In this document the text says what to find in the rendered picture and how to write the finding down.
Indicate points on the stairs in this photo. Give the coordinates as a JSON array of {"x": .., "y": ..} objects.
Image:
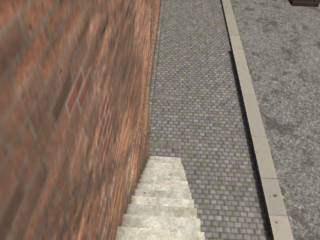
[{"x": 162, "y": 207}]

